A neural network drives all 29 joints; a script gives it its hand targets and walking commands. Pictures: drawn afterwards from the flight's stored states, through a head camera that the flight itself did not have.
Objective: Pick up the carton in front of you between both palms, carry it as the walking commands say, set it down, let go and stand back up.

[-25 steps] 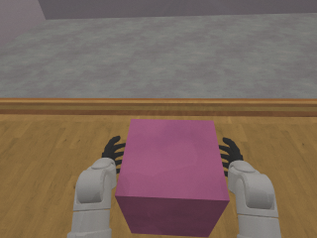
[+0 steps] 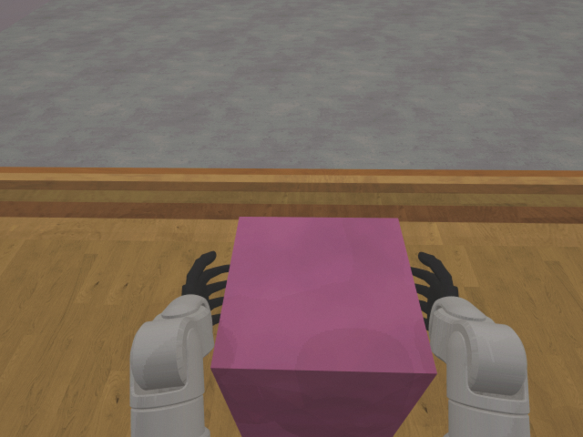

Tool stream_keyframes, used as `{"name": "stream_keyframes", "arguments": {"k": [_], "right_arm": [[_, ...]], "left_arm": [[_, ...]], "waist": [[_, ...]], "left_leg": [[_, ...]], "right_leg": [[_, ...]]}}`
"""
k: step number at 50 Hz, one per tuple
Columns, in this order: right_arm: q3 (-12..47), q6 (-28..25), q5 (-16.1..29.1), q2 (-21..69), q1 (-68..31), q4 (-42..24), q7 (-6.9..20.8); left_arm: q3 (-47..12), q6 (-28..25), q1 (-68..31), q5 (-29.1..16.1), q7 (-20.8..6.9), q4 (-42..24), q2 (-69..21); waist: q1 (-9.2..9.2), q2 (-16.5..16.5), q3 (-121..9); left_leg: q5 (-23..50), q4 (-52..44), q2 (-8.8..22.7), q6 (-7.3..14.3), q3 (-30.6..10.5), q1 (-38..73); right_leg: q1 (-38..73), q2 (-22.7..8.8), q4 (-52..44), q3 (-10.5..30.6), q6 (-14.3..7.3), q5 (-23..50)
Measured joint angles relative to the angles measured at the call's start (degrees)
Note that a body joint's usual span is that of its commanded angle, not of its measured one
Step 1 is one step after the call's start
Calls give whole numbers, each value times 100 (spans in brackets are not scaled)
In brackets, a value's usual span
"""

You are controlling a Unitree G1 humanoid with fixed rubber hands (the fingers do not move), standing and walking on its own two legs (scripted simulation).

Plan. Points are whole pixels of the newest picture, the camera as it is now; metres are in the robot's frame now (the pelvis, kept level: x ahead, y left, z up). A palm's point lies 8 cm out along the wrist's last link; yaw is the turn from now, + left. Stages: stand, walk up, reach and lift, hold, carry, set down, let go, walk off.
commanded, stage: carry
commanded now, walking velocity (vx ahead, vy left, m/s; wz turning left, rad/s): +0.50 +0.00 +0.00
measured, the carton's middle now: (316, 332) +0.27 +0.00 +0.01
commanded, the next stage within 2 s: none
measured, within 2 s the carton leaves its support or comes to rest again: neither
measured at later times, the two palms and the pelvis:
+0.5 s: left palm (238, 164) +0.58 +0.14 +0.06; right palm (395, 155) +0.61 -0.16 +0.05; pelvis +0.33 -0.04 +0.01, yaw +4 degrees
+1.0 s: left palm (236, 52) +0.99 +0.18 +0.10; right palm (353, 49) +0.99 -0.11 +0.10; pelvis +0.65 +0.04 -0.01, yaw +2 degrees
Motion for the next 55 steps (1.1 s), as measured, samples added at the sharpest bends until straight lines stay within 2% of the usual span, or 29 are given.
{"name": "stream_keyframes", "arguments": {"k": [5, 8, 12, 13, 14, 15, 16, 18, 20, 23, 29, 35, 37, 38, 39, 40, 42, 44, 50, 55], "right_arm": [[-61, -97, 69, -7, 37, -247, 1], [-40, -154, 99, -6, 32, -283, 7], [20, -146, 53, -12, 74, -197, 40], [24, -134, 35, -14, 90, -180, 45], [6, -131, 18, -26, 100, -151, 49], [-50, -155, 7, -30, 96, -72, 52], [-104, -179, -4, -30, 111, 9, 53], [-141, -199, -26, -27, 167, 128, 54], [-79, -213, -40, -37, 236, 180, 55], [48, -285, -41, -44, 320, 138, 56], [215, -432, -36, -52, 473, -227, 56], [85, -238, 7, -41, 267, -620, 33], [-5, -157, 20, -22, -58, -531, 29], [-32, -188, 17, -9, -266, -357, 14], [-27, -197, 11, -21, -479, -149, -36], [-42, -171, 19, -52, -671, 49, -74], [-76, -73, 61, -156, -959, 368, -141], [-147, -2, 135, -278, -1180, 617, -159], [-364, -63, 317, -577, -2020, 1353, -165], [-422, -150, 327, -729, -2722, 2016, -167]], "left_arm": [[-139, -134, 3, 13, -4, -159, 9], [-162, -181, 67, 34, -13, -278, 16], [-161, -177, 169, 49, -35, -252, 30], [-159, -173, 166, 50, -44, -208, 30], [-172, -199, 152, 52, -54, -115, 27], [-191, -271, 115, 66, -67, 52, 21], [-205, -324, 74, 76, -73, 226, 16], [-222, -374, 80, 77, -75, 436, 16], [-236, -400, 193, 66, -75, 454, 27], [-243, -463, 374, 35, -75, 298, 46], [-276, -583, 533, -40, -76, -110, 57], [-265, -386, 204, -42, -70, -373, 36], [-154, -282, -46, -36, -55, -388, 55], [-97, -256, -225, -61, -51, -293, 153], [-64, -226, -410, -94, -22, -142, 264], [-22, -176, -599, -130, -14, 38, 362], [42, -55, -958, -153, -6, 400, 457], [105, 29, -1283, -108, 3, 718, 453], [219, -20, -2099, -8, 28, 1390, 547], [342, -92, -2677, -115, 57, 1927, 772]], "waist": [[-108, 37, 103], [-89, 19, 61], [-51, 67, -38], [-36, 90, -50], [-1, 160, -60], [41, 271, -46], [95, 287, -14], [149, 215, 99], [185, 140, 207], [231, 63, 317], [197, 32, 256], [198, -5, 118], [125, -56, 93], [36, -163, 109], [-58, -198, 143], [-123, -188, 195], [-205, -126, 300], [-240, -81, 383], [-203, -26, 529], [-142, -16, 535]], "left_leg": [[-147, -677, -14, -113, -111, 838], [-411, -865, -7, -246, -134, 1334], [-1026, -736, 79, -489, -205, 1952], [-1281, -464, 143, -553, -249, 2028], [-1570, 33, 263, -591, -310, 1984], [-1553, 867, 443, -582, -421, 1697], [-1481, 1882, 464, -556, -677, 1265], [-1311, 3579, 317, -441, -1078, 334], [-959, 4249, 265, -338, -1145, -429], [-513, 3933, 318, -307, -1071, -1210], [199, 2041, 385, -363, -838, -1815], [734, 853, 177, -123, -442, -1542], [687, 617, 32, -39, -293, -1206], [595, 941, -23, 61, -235, -1250], [380, 1217, -43, 147, -214, -1282], [197, 1316, -49, 204, -214, -1239], [50, 1184, -56, 201, -236, -1023], [-3, 942, -74, 197, -262, -774], [-366, 581, -99, 149, -331, -135], [-912, 633, -135, 20, -417, 323]], "right_leg": [[-601, -32, -1458, -117, 42, 739], [-603, 5, -2433, -291, 24, 1191], [-219, 172, -3284, -671, -95, 1563], [-8, 245, -3466, -799, -126, 1500], [141, 315, -3477, -895, -263, 1533], [132, 357, -3185, -984, -418, 1382], [146, 348, -2972, -1025, -510, 1151], [375, 306, -3014, -1053, -541, 872], [711, 289, -3349, -1049, -444, 851], [1223, 290, -3868, -987, -407, 815], [2180, 291, -4471, -878, -218, 478], [2999, 253, -4141, -780, 106, -483], [3034, 124, -3368, -691, 180, -1041], [2781, -37, -2565, -596, 143, -1054], [2374, -43, -1572, -312, 96, -1011], [1913, 49, -614, -18, 43, -941], [1041, 213, 721, 288, -88, -707], [309, 238, 1166, 366, -168, -397], [-1105, 114, 530, 318, -181, 235], [-1330, 129, -975, 139, -279, 928]]}}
